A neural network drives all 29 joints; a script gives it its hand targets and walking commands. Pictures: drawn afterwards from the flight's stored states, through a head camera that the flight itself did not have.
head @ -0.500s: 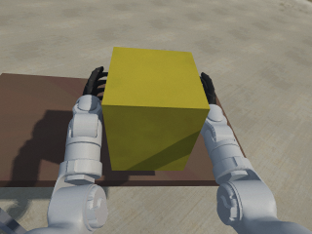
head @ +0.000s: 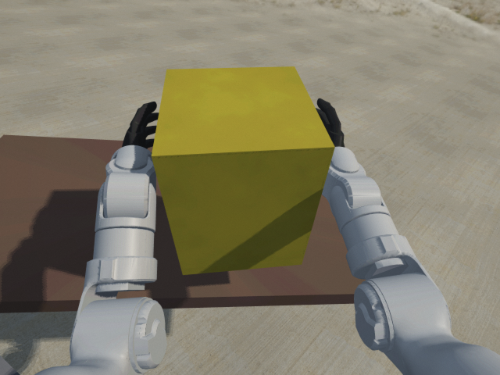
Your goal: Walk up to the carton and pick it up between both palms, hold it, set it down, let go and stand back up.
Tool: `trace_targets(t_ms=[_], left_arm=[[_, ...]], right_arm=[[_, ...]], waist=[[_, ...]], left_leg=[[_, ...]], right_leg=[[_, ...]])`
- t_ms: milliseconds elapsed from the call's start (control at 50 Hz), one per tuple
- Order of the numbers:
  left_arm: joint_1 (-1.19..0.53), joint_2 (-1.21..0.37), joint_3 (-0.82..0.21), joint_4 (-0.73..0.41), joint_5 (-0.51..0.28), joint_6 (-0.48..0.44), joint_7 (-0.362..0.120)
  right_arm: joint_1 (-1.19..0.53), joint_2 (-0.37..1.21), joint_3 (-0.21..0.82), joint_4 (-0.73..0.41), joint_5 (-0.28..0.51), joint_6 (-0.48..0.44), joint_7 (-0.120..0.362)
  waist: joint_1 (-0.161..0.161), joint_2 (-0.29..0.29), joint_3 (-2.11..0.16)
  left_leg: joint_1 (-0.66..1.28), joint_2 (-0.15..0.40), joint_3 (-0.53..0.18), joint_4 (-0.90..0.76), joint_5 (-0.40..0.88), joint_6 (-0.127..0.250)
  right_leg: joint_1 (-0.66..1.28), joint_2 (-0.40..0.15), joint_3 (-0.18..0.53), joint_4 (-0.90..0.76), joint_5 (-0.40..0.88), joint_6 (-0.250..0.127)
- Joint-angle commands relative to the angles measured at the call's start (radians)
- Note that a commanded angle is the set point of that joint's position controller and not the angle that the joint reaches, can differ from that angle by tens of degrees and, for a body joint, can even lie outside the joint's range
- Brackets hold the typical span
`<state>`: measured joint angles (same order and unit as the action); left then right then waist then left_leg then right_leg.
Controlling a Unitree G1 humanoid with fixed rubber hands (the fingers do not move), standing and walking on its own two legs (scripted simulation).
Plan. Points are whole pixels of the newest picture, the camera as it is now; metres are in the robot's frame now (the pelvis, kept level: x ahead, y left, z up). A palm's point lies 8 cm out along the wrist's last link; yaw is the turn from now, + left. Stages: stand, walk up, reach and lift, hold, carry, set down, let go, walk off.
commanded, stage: reach and lift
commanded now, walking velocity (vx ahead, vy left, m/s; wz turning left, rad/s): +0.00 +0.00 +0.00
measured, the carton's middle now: (237, 172) +0.39 -0.01 +0.18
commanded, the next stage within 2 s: hold in 1.12 s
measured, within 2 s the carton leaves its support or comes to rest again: neither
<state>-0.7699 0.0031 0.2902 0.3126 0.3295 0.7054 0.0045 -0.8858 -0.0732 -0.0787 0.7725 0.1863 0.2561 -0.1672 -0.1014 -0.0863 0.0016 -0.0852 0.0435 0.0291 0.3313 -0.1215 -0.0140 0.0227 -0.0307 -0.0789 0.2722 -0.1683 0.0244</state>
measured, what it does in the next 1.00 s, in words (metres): stands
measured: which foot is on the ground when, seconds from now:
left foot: down 0.00-1.00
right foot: down 0.00-1.00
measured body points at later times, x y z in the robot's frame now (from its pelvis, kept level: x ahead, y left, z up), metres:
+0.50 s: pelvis +0.01 +0.00 +0.00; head -0.06 +0.03 +0.44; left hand +0.41 +0.14 +0.24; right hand +0.40 -0.15 +0.26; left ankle +0.05 +0.13 -0.75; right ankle +0.00 -0.13 -0.75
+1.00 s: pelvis +0.02 -0.01 +0.00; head -0.05 +0.02 +0.44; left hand +0.41 +0.14 +0.25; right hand +0.41 -0.16 +0.29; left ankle +0.05 +0.13 -0.75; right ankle +0.00 -0.13 -0.75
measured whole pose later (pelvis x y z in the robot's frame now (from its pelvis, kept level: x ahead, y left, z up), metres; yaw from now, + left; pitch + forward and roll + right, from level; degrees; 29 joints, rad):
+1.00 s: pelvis +0.02 -0.01 +0.00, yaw +0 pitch -5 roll -1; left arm -0.84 0.05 0.30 0.29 0.25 0.87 0.00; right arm -1.02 -0.15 0.02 0.72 0.37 0.52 -0.27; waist -0.10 -0.04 -0.10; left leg -0.11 0.05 0.01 0.35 -0.16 -0.03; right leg 0.00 -0.01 -0.06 0.27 -0.19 0.01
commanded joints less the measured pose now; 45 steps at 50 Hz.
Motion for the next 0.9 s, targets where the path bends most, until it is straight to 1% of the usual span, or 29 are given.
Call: trace_targets(t_ms=[0,60,80,100,120,160,180,200,220,240,260,300,320,360,380,400,440,480,560,580,620,640,700,740,780,800,820,840,880], left_arm=[[-0.706,-0.528,-0.364,-0.166,-0.123,-0.040,-0.139],[-0.776,-0.575,-0.448,-0.214,-0.196,-0.047,-0.120],[-0.810,-0.556,-0.446,-0.186,-0.196,-0.046,-0.123],[-0.817,-0.519,-0.395,-0.125,-0.177,-0.042,-0.123],[-0.786,-0.522,-0.371,-0.099,-0.144,-0.032,-0.123],[-0.783,-0.524,-0.355,-0.075,-0.148,-0.033,-0.126],[-0.795,-0.552,-0.384,-0.151,-0.171,-0.034,-0.122],[-0.796,-0.544,-0.394,-0.108,-0.182,-0.031,-0.123],[-0.779,-0.532,-0.372,-0.084,-0.166,-0.028,-0.126],[-0.813,-0.506,-0.354,-0.102,-0.185,-0.034,-0.128],[-0.789,-0.485,-0.327,-0.071,-0.170,-0.034,-0.131],[-0.835,-0.541,-0.379,-0.099,-0.214,-0.037,-0.131],[-0.838,-0.549,-0.406,-0.118,-0.209,-0.034,-0.130],[-0.826,-0.528,-0.378,-0.115,-0.211,-0.026,-0.135],[-0.827,-0.494,-0.323,-0.082,-0.176,-0.023,-0.146],[-0.836,-0.510,-0.349,-0.057,-0.194,-0.015,-0.147],[-0.821,-0.511,-0.328,-0.030,-0.170,0.005,-0.162],[-0.857,-0.538,-0.372,-0.092,-0.214,-0.004,-0.153],[-0.940,-0.551,-0.417,-0.187,-0.261,-0.010,-0.120],[-0.934,-0.531,-0.384,-0.130,-0.248,-0.002,-0.125],[-0.860,-0.525,-0.357,-0.107,-0.221,0.016,-0.130],[-0.880,-0.466,-0.286,-0.056,-0.179,0.015,-0.144],[-0.910,-0.523,-0.375,-0.132,-0.241,0.023,-0.146],[-0.918,-0.528,-0.366,-0.095,-0.252,0.026,-0.135],[-0.913,-0.500,-0.344,-0.120,-0.252,0.028,-0.137],[-0.964,-0.516,-0.398,-0.201,-0.281,0.019,-0.129],[-0.957,-0.518,-0.397,-0.175,-0.264,0.023,-0.125],[-0.900,-0.520,-0.392,-0.148,-0.271,0.033,-0.125],[-0.857,-0.514,-0.405,-0.258,-0.272,0.043,-0.127]], right_arm=[[-0.760,0.575,0.314,-0.268,0.102,-0.009,0.089],[-0.747,0.540,0.276,-0.234,0.125,0.013,0.093],[-0.819,0.565,0.303,-0.315,0.124,0.006,0.091],[-0.834,0.576,0.293,-0.268,0.114,0.023,0.095],[-0.762,0.551,0.252,-0.180,0.086,0.039,0.097],[-0.859,0.578,0.277,-0.256,0.105,0.036,0.096],[-0.810,0.581,0.294,-0.252,0.130,0.041,0.096],[-0.848,0.572,0.291,-0.273,0.130,0.041,0.091],[-0.862,0.580,0.298,-0.260,0.133,0.044,0.085],[-0.900,0.625,0.349,-0.339,0.154,0.047,0.079],[-0.858,0.631,0.332,-0.258,0.147,0.068,0.073],[-0.883,0.620,0.324,-0.301,0.156,0.065,0.069],[-0.839,0.605,0.298,-0.266,0.152,0.080,0.061],[-0.783,0.577,0.286,-0.195,0.174,0.112,0.059],[-0.837,0.622,0.314,-0.246,0.168,0.110,0.054],[-0.837,0.578,0.273,-0.221,0.156,0.120,0.056],[-0.834,0.551,0.266,-0.186,0.172,0.136,0.056],[-0.878,0.592,0.312,-0.271,0.201,0.130,0.053],[-0.869,0.582,0.324,-0.281,0.249,0.160,0.056],[-0.867,0.574,0.292,-0.230,0.230,0.170,0.056],[-0.831,0.566,0.297,-0.221,0.237,0.190,0.051],[-0.868,0.587,0.304,-0.202,0.229,0.192,0.052],[-0.871,0.562,0.290,-0.224,0.242,0.201,0.048],[-0.932,0.561,0.307,-0.281,0.273,0.200,0.049],[-0.940,0.587,0.344,-0.316,0.278,0.208,0.043],[-0.911,0.600,0.355,-0.331,0.300,0.213,0.042],[-0.920,0.580,0.340,-0.305,0.303,0.220,0.041],[-0.929,0.577,0.356,-0.353,0.308,0.226,0.035],[-0.799,0.581,0.371,-0.345,0.334,0.257,0.019]], waist=[[0.023,0.094,-0.430],[-0.033,0.144,-0.431],[-0.016,0.141,-0.466],[0.007,0.105,-0.393],[-0.005,0.128,-0.351],[0.025,0.096,-0.387],[0.004,0.124,-0.469],[-0.004,0.115,-0.477],[0.013,0.111,-0.447],[0.039,0.039,-0.508],[0.042,0.042,-0.455],[0.009,0.055,-0.494],[-0.022,0.107,-0.460],[-0.034,0.108,-0.403],[0.022,0.070,-0.423],[-0.020,0.099,-0.405],[-0.002,0.127,-0.364],[-0.013,0.111,-0.469],[-0.019,0.166,-0.519],[-0.016,0.154,-0.468],[-0.002,0.146,-0.420],[0.032,0.090,-0.369],[-0.025,0.106,-0.458],[-0.008,0.128,-0.497],[0.027,0.095,-0.523],[0.009,0.125,-0.600],[0.001,0.156,-0.566],[0.005,0.124,-0.563],[-0.020,0.148,-0.563]], left_leg=[[0.248,-0.081,0.020,-0.010,0.216,0.013],[0.260,-0.061,0.000,-0.004,0.245,-0.028],[0.237,-0.079,0.006,0.006,0.192,-0.010],[0.201,-0.083,0.020,-0.015,0.120,0.012],[0.195,-0.078,0.017,-0.025,0.106,0.006],[0.195,-0.084,0.018,-0.025,0.102,0.020],[0.227,-0.082,0.011,-0.014,0.151,0.008],[0.227,-0.084,0.011,-0.006,0.153,0.003],[0.228,-0.087,0.017,-0.008,0.173,0.010],[0.202,-0.100,0.021,0.007,0.166,0.033],[0.201,-0.100,0.025,-0.016,0.135,0.035],[0.203,-0.096,0.014,-0.005,0.159,0.019],[0.207,-0.086,0.004,0.003,0.190,-0.005],[0.206,-0.085,-0.001,-0.010,0.178,-0.010],[0.184,-0.095,0.010,-0.007,0.151,0.015],[0.181,-0.085,0.007,-0.016,0.124,0.005],[0.164,-0.090,0.017,-0.022,0.109,-0.009],[0.183,-0.088,0.004,0.003,0.184,-0.012],[0.207,-0.084,-0.013,0.024,0.264,-0.042],[0.180,-0.085,-0.010,0.008,0.178,-0.030],[0.167,-0.081,-0.012,-0.001,0.191,-0.024],[0.139,-0.094,-0.005,-0.018,0.111,0.002],[0.161,-0.079,-0.006,-0.002,0.184,-0.032],[0.149,-0.082,-0.010,0.003,0.197,-0.027],[0.179,-0.096,-0.003,0.013,0.211,-0.012],[0.199,-0.091,-0.019,0.037,0.284,-0.037],[0.193,-0.094,-0.016,0.032,0.258,-0.042],[0.184,-0.097,-0.013,0.028,0.257,-0.035],[0.214,-0.093,-0.027,0.049,0.356,-0.055]], right_leg=[[0.014,0.092,-0.019,-0.023,0.136,0.043],[-0.033,0.107,-0.017,-0.012,0.148,0.033],[-0.035,0.097,-0.016,-0.022,0.117,0.041],[-0.056,0.087,-0.007,-0.034,0.062,0.050],[-0.064,0.088,-0.010,-0.035,0.042,0.039],[-0.058,0.084,-0.007,-0.039,0.035,0.047],[-0.037,0.090,0.002,-0.021,0.095,0.040],[-0.039,0.092,-0.002,-0.025,0.106,0.046],[-0.042,0.085,0.006,-0.024,0.143,0.053],[0.017,0.086,0.004,-0.015,0.172,0.068],[-0.011,0.080,0.018,-0.026,0.158,0.070],[-0.017,0.089,0.002,-0.020,0.162,0.063],[-0.037,0.095,0.003,-0.010,0.195,0.055],[-0.041,0.093,0.015,-0.025,0.167,0.058],[-0.022,0.086,0.014,-0.034,0.126,0.065],[-0.038,0.087,0.014,-0.033,0.109,0.056],[-0.047,0.090,0.014,-0.040,0.076,0.048],[-0.004,0.098,0.011,-0.012,0.172,0.050],[-0.017,0.111,0.015,0.006,0.223,0.044],[-0.044,0.100,0.026,-0.016,0.147,0.046],[-0.039,0.101,0.033,-0.018,0.166,0.049],[-0.044,0.089,0.026,-0.032,0.086,0.056],[-0.006,0.110,0.022,-0.008,0.183,0.044],[0.000,0.102,0.033,-0.007,0.196,0.044],[-0.004,0.098,0.037,-0.009,0.220,0.055],[0.035,0.111,0.033,0.014,0.300,0.052],[0.010,0.103,0.041,0.009,0.296,0.053],[0.035,0.101,0.042,0.010,0.310,0.057],[0.053,0.109,0.055,0.030,0.444,0.058]])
